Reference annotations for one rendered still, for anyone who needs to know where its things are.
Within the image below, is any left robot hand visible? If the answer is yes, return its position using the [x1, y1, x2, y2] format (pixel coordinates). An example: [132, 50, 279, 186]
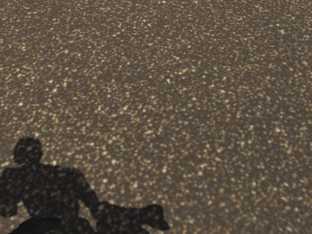
[8, 217, 61, 234]

